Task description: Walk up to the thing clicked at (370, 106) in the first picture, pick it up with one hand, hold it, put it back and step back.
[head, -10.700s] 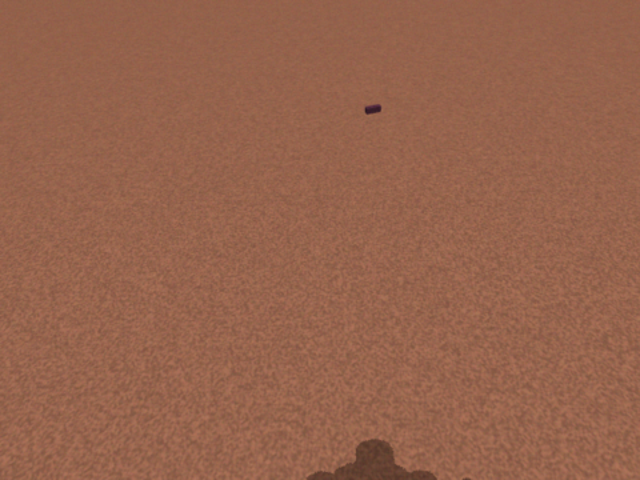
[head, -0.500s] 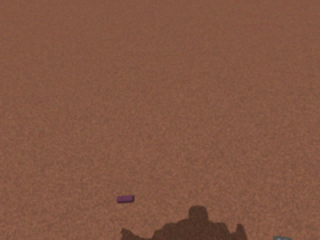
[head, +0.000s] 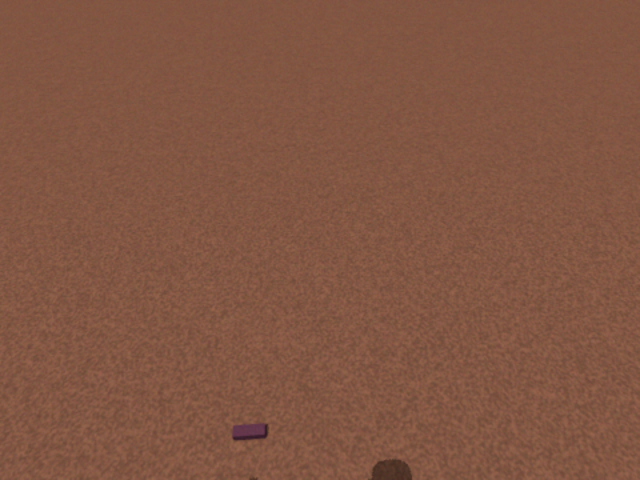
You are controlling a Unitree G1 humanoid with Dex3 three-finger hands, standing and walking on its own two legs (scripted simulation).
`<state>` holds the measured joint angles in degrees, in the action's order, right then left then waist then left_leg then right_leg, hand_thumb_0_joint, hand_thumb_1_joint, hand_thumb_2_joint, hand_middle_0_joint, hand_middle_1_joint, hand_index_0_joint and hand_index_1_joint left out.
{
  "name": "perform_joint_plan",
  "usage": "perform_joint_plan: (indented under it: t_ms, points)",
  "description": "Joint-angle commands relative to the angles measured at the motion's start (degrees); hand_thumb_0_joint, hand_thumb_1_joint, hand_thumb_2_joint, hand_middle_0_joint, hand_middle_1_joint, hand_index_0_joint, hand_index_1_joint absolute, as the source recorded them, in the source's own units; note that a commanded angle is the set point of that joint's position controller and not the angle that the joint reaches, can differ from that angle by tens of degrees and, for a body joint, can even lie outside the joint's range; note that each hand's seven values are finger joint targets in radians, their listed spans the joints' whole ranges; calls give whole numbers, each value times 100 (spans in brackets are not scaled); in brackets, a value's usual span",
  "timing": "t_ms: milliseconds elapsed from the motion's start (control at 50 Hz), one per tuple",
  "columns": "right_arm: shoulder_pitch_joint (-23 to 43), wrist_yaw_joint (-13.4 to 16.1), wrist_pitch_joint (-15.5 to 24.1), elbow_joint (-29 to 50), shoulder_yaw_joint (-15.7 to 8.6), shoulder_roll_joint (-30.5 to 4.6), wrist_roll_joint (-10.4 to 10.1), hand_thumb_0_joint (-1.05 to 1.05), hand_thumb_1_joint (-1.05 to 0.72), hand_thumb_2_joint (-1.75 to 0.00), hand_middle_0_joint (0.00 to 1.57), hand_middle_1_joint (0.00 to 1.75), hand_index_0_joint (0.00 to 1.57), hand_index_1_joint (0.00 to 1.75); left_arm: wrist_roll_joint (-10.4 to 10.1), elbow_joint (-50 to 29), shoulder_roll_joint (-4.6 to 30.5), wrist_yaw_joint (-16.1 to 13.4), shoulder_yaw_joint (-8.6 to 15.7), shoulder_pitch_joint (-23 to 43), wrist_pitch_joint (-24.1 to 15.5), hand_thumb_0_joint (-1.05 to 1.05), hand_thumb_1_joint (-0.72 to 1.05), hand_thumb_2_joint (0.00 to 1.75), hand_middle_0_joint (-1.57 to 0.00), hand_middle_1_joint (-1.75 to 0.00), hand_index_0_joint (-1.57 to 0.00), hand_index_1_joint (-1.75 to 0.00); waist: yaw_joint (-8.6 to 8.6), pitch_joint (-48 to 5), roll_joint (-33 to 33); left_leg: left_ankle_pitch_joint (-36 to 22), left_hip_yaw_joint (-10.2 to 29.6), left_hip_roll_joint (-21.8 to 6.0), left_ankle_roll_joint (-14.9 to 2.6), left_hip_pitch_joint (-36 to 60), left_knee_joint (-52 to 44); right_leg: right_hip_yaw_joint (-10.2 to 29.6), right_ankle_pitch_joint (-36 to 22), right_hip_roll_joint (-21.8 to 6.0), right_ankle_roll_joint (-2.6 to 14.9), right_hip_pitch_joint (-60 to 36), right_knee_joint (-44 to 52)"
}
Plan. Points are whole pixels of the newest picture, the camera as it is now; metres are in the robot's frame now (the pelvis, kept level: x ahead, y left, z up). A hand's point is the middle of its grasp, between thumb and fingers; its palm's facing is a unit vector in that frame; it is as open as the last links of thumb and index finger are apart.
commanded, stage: walk up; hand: left
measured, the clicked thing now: (249, 431) +0.42 +0.25 -0.76
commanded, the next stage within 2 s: stand in 0.74 s
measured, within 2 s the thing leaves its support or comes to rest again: neither
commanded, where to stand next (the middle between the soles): +0.04 +0.00 m, yaw +2 degrees
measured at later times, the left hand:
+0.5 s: hand out of the picture +0.07 +0.25 -0.16, palm faces -0.01 -0.94 -0.35, open 7.4 cm
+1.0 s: hand out of the picture +0.09 +0.24 -0.15, palm faces -0.02 -0.94 -0.34, open 7.4 cm
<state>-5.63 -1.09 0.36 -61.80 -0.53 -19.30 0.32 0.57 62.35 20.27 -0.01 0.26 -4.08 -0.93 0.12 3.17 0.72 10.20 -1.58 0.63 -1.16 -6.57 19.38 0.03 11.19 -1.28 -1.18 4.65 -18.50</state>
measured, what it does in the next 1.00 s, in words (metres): stands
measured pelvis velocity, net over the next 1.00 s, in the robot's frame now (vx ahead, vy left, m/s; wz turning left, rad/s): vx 0.01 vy -0.01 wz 0.01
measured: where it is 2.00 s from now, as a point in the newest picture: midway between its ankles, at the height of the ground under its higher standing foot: outside the picture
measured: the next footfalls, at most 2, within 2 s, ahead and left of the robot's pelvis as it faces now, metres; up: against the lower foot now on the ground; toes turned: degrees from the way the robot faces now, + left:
none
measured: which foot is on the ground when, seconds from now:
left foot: down 0.00-1.00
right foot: down 0.00-1.00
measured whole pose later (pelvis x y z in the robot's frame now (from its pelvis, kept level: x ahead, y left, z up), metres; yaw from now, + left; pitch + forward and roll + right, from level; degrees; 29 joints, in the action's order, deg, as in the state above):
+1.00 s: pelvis +0.01 -0.01 +0.00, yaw +0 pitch -2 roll +0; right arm -5.7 -0.5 0.8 -64.7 -0.3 -20.1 0.6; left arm 0.7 64.5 19.7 0.0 -0.3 -6.0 -1.0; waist -0.1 2.9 -0.2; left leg 9.5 -0.8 -0.1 0.0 -5.6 16.8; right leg -0.7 11.2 -0.5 -0.2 4.0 -16.9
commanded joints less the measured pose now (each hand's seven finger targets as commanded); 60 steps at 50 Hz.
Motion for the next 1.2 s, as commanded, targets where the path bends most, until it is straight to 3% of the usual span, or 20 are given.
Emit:
perform_joint_plan:
  t_ms: [0,200,600,760,920,1180]
  points:
    - [317,103,142,284,-277,-1238,2,0,-90,-90,20,30,20,30,-5,-181,1153,-39,247,170,-84,0,90,90,-20,-30,-20,-30,4,-308,-224,-561,827,-818,-34,9,-543,463,-556,-521,235,64,339]
    - [289,106,138,193,-279,-1298,3,0,-90,-90,20,30,20,30,20,-125,1215,-39,257,235,-107,0,90,90,-20,-30,-20,-30,-44,-574,-120,-704,744,-809,-43,187,-479,471,-722,-586,235,-81,424]
    - [272,129,113,99,-248,-1231,-22,0,-90,-90,20,30,20,30,-14,-17,1183,-63,278,124,-93,0,90,90,-20,-30,-20,-30,-10,-513,-65,-1182,732,-765,-28,266,-372,430,-1067,-587,196,-43,390]
    - [248,166,139,60,-218,-1251,38,0,-90,-90,20,30,20,30,13,-58,1134,-68,224,72,-89,0,90,90,-20,-30,-20,-30,-16,-373,-55,-945,750,-825,10,167,-458,458,-775,-653,217,18,436]
    - [215,155,174,62,-215,-1271,26,0,-90,-90,20,30,20,30,3,-139,1201,-52,209,13,-119,0,90,90,-20,-30,-20,-30,-46,-589,-91,-1100,689,-847,-2,327,-397,523,-1000,-692,253,-58,410]
    - [104,174,159,6,-168,-1253,14,0,-90,-90,20,30,20,30,-21,-147,1244,-65,204,-25,-110,0,90,90,-20,-30,-20,-30,-49,-503,-34,-1188,669,-842,35,299,-398,529,-1174,-674,269,-68,375]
